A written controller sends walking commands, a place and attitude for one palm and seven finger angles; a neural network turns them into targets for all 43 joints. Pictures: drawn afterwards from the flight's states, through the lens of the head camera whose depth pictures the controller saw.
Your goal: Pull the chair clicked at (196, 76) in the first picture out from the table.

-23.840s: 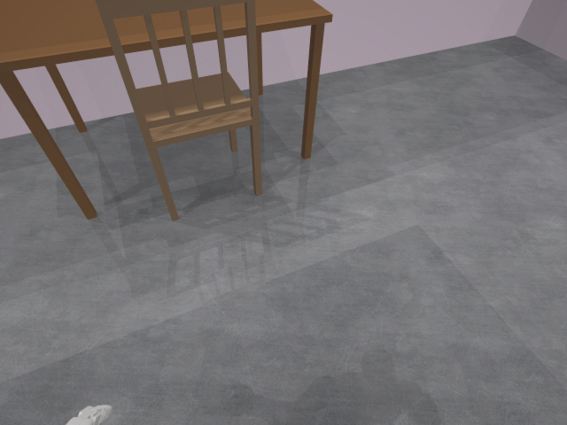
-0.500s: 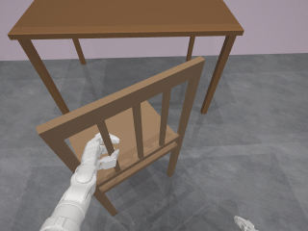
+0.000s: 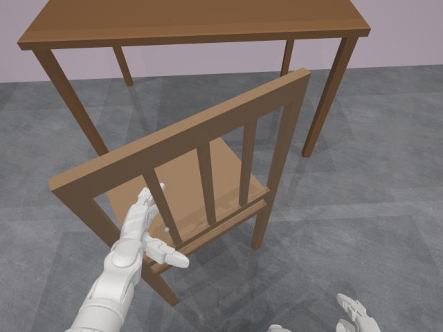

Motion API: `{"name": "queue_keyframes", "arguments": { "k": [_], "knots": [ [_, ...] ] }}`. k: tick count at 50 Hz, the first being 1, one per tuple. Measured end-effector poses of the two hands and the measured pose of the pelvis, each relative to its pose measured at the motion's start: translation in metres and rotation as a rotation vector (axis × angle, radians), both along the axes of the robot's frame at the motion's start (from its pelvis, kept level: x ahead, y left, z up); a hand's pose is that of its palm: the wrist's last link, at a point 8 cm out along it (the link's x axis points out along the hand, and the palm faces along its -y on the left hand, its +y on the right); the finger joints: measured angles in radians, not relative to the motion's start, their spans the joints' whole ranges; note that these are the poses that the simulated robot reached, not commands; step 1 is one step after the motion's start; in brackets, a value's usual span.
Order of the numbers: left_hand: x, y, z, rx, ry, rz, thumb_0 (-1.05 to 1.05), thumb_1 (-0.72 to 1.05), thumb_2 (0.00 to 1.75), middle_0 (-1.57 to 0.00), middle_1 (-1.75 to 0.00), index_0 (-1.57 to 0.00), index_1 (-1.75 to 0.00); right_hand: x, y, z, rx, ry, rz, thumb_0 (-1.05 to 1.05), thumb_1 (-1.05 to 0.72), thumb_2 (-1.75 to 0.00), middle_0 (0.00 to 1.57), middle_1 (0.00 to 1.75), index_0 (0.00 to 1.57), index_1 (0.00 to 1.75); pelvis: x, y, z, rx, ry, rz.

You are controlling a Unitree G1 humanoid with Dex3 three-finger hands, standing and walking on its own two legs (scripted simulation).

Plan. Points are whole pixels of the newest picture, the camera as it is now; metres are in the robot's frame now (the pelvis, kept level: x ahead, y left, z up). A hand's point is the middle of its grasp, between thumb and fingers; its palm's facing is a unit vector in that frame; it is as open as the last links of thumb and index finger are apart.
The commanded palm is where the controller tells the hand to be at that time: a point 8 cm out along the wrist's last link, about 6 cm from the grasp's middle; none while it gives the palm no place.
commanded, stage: open the thumb and straighten the fingers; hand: left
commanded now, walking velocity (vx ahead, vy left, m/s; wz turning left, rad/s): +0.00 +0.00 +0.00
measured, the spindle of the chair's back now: (208, 190) +0.41 +0.04 -0.04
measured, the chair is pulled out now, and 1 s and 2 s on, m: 0.48 0.48 0.48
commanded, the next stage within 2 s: draw the fingers out of the gap in 0.08 s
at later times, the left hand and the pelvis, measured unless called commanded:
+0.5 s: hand (162, 257) +0.26 +0.12 -0.04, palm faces -0.09 -0.98 -0.20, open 17.5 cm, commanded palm +0.25 +0.17 -0.01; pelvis +0.00 -0.01 -0.01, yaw +0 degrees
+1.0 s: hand (157, 298) +0.19 +0.12 -0.03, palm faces -0.06 -0.98 -0.20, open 17.5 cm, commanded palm +0.17 +0.16 -0.01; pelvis +0.00 +0.00 -0.02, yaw +2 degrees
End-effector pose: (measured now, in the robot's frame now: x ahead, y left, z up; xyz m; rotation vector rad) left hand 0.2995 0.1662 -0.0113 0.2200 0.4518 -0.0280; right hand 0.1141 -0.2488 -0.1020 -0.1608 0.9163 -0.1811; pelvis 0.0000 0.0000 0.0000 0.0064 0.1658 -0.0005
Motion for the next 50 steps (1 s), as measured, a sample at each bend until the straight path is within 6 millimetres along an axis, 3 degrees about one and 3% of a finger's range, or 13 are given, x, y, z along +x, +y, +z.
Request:
{"name": "queue_keyframes", "arguments": {
  "k": [6,13,23,41,50],
  "knots": [
    [0.001,0.0,0.0,-0.006,0.002,0.005,-0.01,-0.53,0.21,-0.05,-0.14,-0.05,-0.14,0.006,-0.003,0.001,-0.011,-0.017,0.011,0.01,-0.9,-0.9,0.2,0.3,0.2,0.3,-0.002,-0.002,-0.002,-0.001,0.004,0.005],
    [-0.003,0.0,-0.002,-0.016,0.003,-0.002,-0.01,-0.54,0.21,-0.01,-0.03,-0.01,-0.04,0.001,-0.011,0.004,-0.026,-0.014,0.003,0.01,-0.9,-0.9,0.2,0.3,0.2,0.3,-0.003,-0.005,-0.003,-0.002,0.01,0.004],
    [-0.043,0.003,-0.007,-0.006,0.026,-0.005,-0.01,-0.54,0.21,-0.01,0.0,-0.01,-0.01,0.001,-0.014,0.006,-0.036,-0.039,-0.005,0.01,-0.91,-0.9,0.2,0.3,0.2,0.3,-0.002,-0.005,-0.006,-0.003,0.01,0.003],
    [-0.098,-0.002,-0.003,-0.007,0.049,0.007,-0.01,-0.54,0.21,-0.01,0.0,0.0,0.0,0.048,0.011,0.014,-0.008,-0.205,0.086,0.01,-0.9,-0.9,0.2,0.3,0.2,0.3,-0.001,-0.004,-0.014,-0.007,0.011,0.027],
    [-0.122,0.002,-0.003,-0.005,0.058,0.028,-0.01,-0.54,0.21,-0.01,0.0,-0.01,0.0,0.058,0.015,0.015,-0.015,-0.242,0.101,0.01,-0.9,-0.9,0.2,0.3,0.2,0.3,-0.001,-0.004,-0.02,-0.012,0.014,0.037]
  ]
}}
